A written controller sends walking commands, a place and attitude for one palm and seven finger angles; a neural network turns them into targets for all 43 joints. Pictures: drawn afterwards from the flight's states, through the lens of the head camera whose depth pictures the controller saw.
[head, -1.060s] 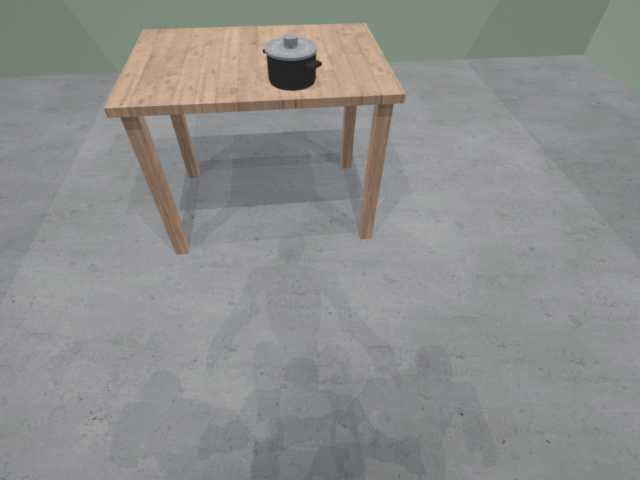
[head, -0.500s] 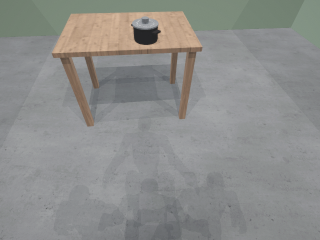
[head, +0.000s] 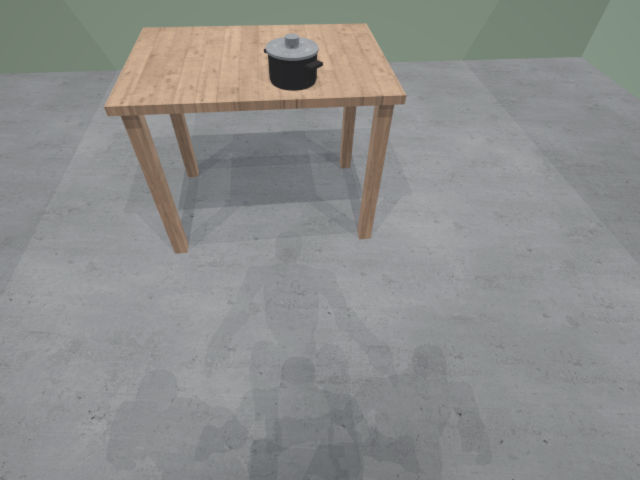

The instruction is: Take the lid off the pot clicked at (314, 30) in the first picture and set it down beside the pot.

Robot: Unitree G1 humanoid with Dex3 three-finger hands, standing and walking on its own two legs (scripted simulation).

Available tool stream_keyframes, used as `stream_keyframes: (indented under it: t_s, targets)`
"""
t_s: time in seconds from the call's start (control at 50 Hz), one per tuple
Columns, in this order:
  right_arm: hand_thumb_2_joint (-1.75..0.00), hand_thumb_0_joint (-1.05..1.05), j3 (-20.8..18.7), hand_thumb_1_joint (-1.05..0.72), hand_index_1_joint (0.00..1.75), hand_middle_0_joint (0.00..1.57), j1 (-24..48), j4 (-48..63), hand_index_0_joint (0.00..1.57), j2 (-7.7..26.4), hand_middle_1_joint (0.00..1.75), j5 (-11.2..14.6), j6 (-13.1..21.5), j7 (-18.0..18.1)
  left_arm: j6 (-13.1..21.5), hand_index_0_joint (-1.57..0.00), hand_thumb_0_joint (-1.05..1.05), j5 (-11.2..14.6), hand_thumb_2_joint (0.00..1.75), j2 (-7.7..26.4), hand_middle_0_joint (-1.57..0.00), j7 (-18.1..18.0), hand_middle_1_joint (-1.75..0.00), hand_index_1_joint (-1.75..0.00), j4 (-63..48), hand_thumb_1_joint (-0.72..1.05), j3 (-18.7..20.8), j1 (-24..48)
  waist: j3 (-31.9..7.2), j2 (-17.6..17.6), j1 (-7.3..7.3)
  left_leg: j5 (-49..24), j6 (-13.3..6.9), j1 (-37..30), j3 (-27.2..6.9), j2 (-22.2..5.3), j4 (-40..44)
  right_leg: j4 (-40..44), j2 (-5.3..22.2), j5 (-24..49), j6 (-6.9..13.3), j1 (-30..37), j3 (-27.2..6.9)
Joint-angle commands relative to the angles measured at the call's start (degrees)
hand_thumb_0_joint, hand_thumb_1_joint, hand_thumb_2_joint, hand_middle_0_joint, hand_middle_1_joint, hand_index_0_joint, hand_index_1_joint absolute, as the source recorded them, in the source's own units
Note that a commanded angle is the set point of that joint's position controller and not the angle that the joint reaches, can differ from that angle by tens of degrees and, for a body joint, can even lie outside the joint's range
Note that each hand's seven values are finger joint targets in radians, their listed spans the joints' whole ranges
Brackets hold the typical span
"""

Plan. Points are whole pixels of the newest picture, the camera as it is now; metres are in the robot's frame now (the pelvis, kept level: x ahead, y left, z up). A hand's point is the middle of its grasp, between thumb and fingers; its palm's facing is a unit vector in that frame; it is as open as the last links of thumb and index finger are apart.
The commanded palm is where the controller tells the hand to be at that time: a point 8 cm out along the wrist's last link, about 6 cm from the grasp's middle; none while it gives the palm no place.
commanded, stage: walk to a spot facing it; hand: left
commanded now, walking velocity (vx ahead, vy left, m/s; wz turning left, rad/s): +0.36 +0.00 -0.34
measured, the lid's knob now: (291, 39) +1.26 +0.15 +0.02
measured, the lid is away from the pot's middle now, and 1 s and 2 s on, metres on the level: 0.00 0.00 0.00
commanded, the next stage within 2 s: turn to face it in 1.22 s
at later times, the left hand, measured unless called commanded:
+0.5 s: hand out of the picture +0.06 +0.14 -0.18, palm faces -0.02 -0.98 -0.18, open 7.4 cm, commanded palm none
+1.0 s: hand (237, 318) +0.43 +0.18 -0.18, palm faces -0.18 -0.97 -0.17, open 7.4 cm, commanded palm none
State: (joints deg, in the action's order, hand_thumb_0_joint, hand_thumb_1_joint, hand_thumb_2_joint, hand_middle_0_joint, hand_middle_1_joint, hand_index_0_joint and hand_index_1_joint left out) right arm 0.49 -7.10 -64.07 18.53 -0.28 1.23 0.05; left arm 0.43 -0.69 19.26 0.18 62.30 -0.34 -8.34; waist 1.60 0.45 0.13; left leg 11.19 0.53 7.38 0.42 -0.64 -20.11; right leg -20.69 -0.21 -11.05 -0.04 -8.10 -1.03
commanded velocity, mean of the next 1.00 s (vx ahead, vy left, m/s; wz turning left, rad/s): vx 0.36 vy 0.00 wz -0.27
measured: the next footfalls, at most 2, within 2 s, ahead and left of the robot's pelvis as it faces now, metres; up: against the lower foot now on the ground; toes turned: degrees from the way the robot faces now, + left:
left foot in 0.76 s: +0.40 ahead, +0.07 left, +0.00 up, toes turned -4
right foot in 1.36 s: +0.57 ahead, -0.21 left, +0.00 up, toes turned -34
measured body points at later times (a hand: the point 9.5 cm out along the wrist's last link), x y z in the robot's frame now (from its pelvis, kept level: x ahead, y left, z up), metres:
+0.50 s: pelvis +0.11 -0.03 -0.01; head +0.12 -0.03 +0.44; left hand +0.06 +0.19 -0.16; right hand +0.07 -0.26 -0.17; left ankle +0.09 +0.10 -0.67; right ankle +0.03 -0.11 -0.75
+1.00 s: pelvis +0.34 +0.01 -0.01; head +0.33 +0.03 +0.44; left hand +0.44 +0.23 -0.17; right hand +0.30 -0.23 -0.15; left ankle +0.36 +0.08 -0.75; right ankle +0.34 -0.13 -0.65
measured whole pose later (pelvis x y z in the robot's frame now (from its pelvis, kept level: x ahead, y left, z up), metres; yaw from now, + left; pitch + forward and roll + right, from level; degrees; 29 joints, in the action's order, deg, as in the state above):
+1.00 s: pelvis +0.34 +0.01 -0.01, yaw -16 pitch -2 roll +1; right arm -3.0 -17.0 -60.0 9.3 -0.7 5.6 1.1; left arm 0.8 -2.0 11.1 0.7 57.3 4.7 -15.6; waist -0.1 3.3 -1.4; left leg 13.9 -4.7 9.9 12.9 0.4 -24.8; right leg -68.4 5.0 -10.6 1.2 -35.6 0.8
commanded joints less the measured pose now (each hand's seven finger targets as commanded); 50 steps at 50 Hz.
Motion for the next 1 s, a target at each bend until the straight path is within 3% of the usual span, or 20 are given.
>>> stream_keyframes:
  t_s: [0.0,0.06,0.12,0.22,0.28,0.3,0.32,0.34,0.38,0.42,0.48,0.62,0.68,0.7,0.72,0.74,0.76,0.78,0.86,0.98]
  targets:
    - [-0.9,0.0,-0.88,-0.9,0.3,0.2,-2.1,1.82,0.2,4.51,0.3,-0.6,0.15,0.54,0.18,-0.2,0.0,0.01,0.9,4.36,-0.2,-1.09,-0.3,-0.3,-1.47,0.9,0.89,-2.41,-4.32,-0.06,-0.12,0.56,-0.82,-1.73,-3.67,-5.97,1.78,2.26,5.93,-2.19,1.01,-0.84,-5.83]
    - [-0.9,0.0,-1.6,-0.9,0.3,0.2,-4.22,1.76,0.2,5.07,0.3,-1.1,-0.52,0.22,-0.73,-0.2,0.0,-0.52,0.9,4.83,-0.2,-0.17,-0.3,-0.3,-1.73,0.9,1.55,-4.18,1.83,0.31,-0.19,19.31,-1.64,3.23,-3.7,-5.39,1.82,2.32,4.41,-19.59,2.33,-6.55,-7.65]
    - [-0.9,0.0,-2.55,-0.9,0.3,0.2,-5.85,2.45,0.2,5.86,0.3,-1.12,-0.33,0.19,-0.62,-0.2,0.0,-0.67,0.9,4.02,-0.2,0.49,-0.3,-0.3,-2.87,0.9,2.22,-6.01,5.4,-1.7,-0.22,25.16,-3.28,4.18,-5.57,-7.34,2.12,-1.56,2.44,-22.05,3.33,-11.68,-7.35]
    - [-0.9,0.0,-4.42,-0.9,0.3,0.2,-12.96,2.32,0.2,6.99,0.3,-0.74,1.1,0.66,0.88,-0.2,0.0,-0.59,0.9,-0.85,-0.2,1.01,-0.3,-0.3,-5.45,0.9,2.52,-5.59,7.23,-10.31,1.71,18.61,-10.03,-3.39,-14.2,-17.64,6.8,-18.6,-0.32,-13.79,2.09,-21.51,2.01]
    - [-0.9,0.0,-4.07,-0.9,0.3,0.2,-11.95,2.63,0.2,4.49,0.3,-0.85,1.53,0.75,1.73,-0.2,0.0,-0.69,0.9,-2.81,-0.2,1.2,-0.3,-0.3,-4.49,0.9,3.16,-10.55,6.74,-6.75,-1.42,7.81,-7.9,3.68,-6.05,-15.24,-1.31,-11.02,0.99,-10.88,2.29,-10.05,3.55]
    - [-0.9,0.0,-3.75,-0.9,0.3,0.2,-9.7,3.34,0.2,2.54,0.3,-0.81,1.69,0.72,2.15,-0.2,0.0,-0.87,0.9,-2.12,-0.2,0.96,-0.3,-0.3,-2.07,0.9,3.73,-17.6,4.38,-1.14,-4.71,6.27,-4.92,11.1,-0.09,-10.34,-12.12,-5.2,2.16,-7.88,4.01,1.18,-1.34]
    - [-0.9,0.0,-2.94,-0.9,0.3,0.2,-6.8,5.65,0.2,-1.37,0.3,-0.26,2.28,0.41,2.83,-0.2,0.0,-1.12,0.9,3.25,-0.2,0.17,-0.3,-0.3,0.58,0.9,5.04,-25.68,2.23,15.44,-7.46,9.93,-1.67,25.76,8.26,-3.21,-29.6,2.32,12.88,-5.94,8.44,12.98,-19.28]
    - [-0.9,0.0,-2.83,-0.9,0.3,0.2,-1.49,8.27,0.2,-1.4,0.3,-0.56,2.84,0.11,3.2,-0.2,0.0,-0.15,0.9,5.4,-0.2,-0.59,-0.3,-0.3,2.66,0.9,5.29,-32.23,2.76,17.41,-9.31,21.46,-1.21,33.45,6.81,-1.22,-40.37,6.37,20.51,4.5,12.16,15.77,-31.61]
    - [-0.9,0.0,-3.38,-0.9,0.3,0.2,-0.5,8.0,0.2,-1.47,0.3,-0.8,3.03,0.19,3.59,-0.2,0.0,-0.4,0.9,1.47,-0.2,-1.48,-0.3,-0.3,2.82,0.9,4.58,-30.5,4.98,8.34,-7.17,15.94,-1.29,37.35,1.67,-4.62,-48.09,4.33,19.47,17.92,14.25,15.23,-26.82]
    - [-0.9,0.0,-3.52,-0.9,0.3,0.2,-0.76,7.38,0.2,-3.59,0.3,-0.8,2.75,-0.19,3.72,-0.2,0.0,-0.65,0.9,-0.49,-0.2,-1.84,-0.3,-0.3,1.31,0.9,4.27,-26.74,4.11,-0.08,-4.85,12.63,-0.76,36.4,1.92,-5.98,-47.35,4.06,17.7,16.25,14.15,13.59,-21.31]
    - [-0.9,0.0,-3.74,-0.9,0.3,0.2,-1.74,7.69,0.2,-5.58,0.3,-0.81,1.46,-0.79,4.34,-0.2,0.0,-0.85,0.9,-2.78,-0.2,-1.78,-0.3,-0.3,0.96,0.9,3.63,-24.31,5.52,3.45,-1.79,6.29,0.64,33.96,3.77,-5.77,-43.74,7.8,14.09,15.42,11.87,6.83,-13.75]
    - [-0.9,0.0,-3.52,-0.9,0.3,0.2,2.28,10.67,0.2,-7.18,0.3,0.03,1.92,-1.86,4.45,-0.2,0.0,-0.87,0.9,-2.75,-0.2,-2.27,-0.3,-0.3,1.91,0.9,3.85,-22.37,7.12,7.77,-0.78,-1.47,-1.46,20.31,7.04,-3.2,-23.62,9.31,10.5,21.19,8.39,0.85,-5.99]
    - [-0.9,0.0,-4.58,-0.9,0.3,0.2,-11.93,6.7,0.2,-4.47,0.3,-0.54,2.92,-0.64,4.69,-0.2,0.0,-0.69,0.9,-1.37,-0.2,-2.16,-0.3,-0.3,1.48,0.9,4.77,-20.11,-0.76,4.81,5.66,-3.63,-3.47,1.08,7.22,0.44,-14.91,-8.35,8.68,33.17,6.7,0.68,-2.85]
    - [-0.9,0.0,-5.31,-0.9,0.3,0.2,-20.53,4.16,0.2,-1.47,0.3,-0.98,3.07,0.05,4.7,-0.2,0.0,-0.37,0.9,-2.44,-0.2,-1.82,-0.3,-0.3,1.37,0.9,4.85,-21.22,-7.08,1.57,8.36,-3.53,-4.33,-10.33,3.61,-2.37,-13.56,-21.15,6.53,26.85,5.67,-3.17,-2.08]
    - [-0.9,0.0,-6.82,-0.9,0.3,0.2,-26.29,3.31,0.2,5.15,0.3,-1.94,3.16,0.62,4.22,-0.2,0.0,0.14,0.9,-6.02,-0.2,-1.22,-0.3,-0.3,0.76,0.9,4.79,-25.47,-13.62,-14.11,8.44,2.78,-8.44,-21.22,-17.22,-16.55,-8.4,-40.04,-1.31,-1.62,3.64,-15.01,2.09]
    - [-0.9,0.0,-7.04,-0.9,0.3,0.2,-26.79,3.6,0.2,7.32,0.3,-1.26,2.84,0.84,4.29,-0.2,0.0,0.33,0.9,-7.66,-0.2,-0.85,-0.3,-0.3,-0.93,0.9,4.38,-25.24,-14.24,-19.22,6.42,9.16,-11.96,-19.66,-35.67,-25.75,4.91,-55.26,-4.46,-19.97,3.65,-23.48,-0.95]
    - [-0.9,0.0,-6.62,-0.9,0.3,0.2,-20.61,4.91,0.2,5.54,0.3,-0.69,2.42,0.99,4.21,-0.2,0.0,-0.06,0.9,-6.68,-0.2,-0.86,-0.3,-0.3,-1.93,0.9,4.31,-21.23,-6.68,-10.23,5.15,17.51,-14.29,-11.55,-34.84,-26.58,8.2,-59.1,0.3,-17.26,4.62,-26.21,-3.05]
    - [-0.9,0.0,-5.89,-0.9,0.3,0.2,-16.07,5.81,0.2,1.57,0.3,-0.8,2.75,1.09,3.93,-0.2,0.0,-0.12,0.9,-7.56,-0.2,-0.65,-0.3,-0.3,-2.33,0.9,4.04,-18.25,-1.91,-6.09,3.37,17.59,-12.75,-4.59,-28.25,-23.91,9.17,-60.53,2.24,-11.49,4.33,-28.43,-2.05]
    - [-0.9,0.0,-3.67,-0.9,0.3,0.2,-10.24,6.35,0.2,-5.73,0.3,-0.88,4.54,1.09,0.96,-0.2,0.0,-1.34,0.9,-9.89,-0.2,0.47,-0.3,-0.3,-2.04,0.9,4.23,-19.01,4.38,-5.74,-2.58,7.0,-9.07,13.12,-6.7,-17.23,10.5,-53.64,6.21,-4.42,2.57,-22.79,-1.3]
    - [-0.9,0.0,-4.19,-0.9,0.3,0.2,-13.84,6.39,0.2,-4.21,0.3,-0.39,5.58,1.08,-0.69,-0.2,0.0,-1.5,0.9,-8.39,-0.2,1.32,-0.3,-0.3,-6.49,0.9,5.14,-11.7,5.67,-3.92,-2.38,-0.39,-9.15,6.29,1.11,-16.47,13.39,-46.6,7.91,6.0,0.26,-32.65,-0.74]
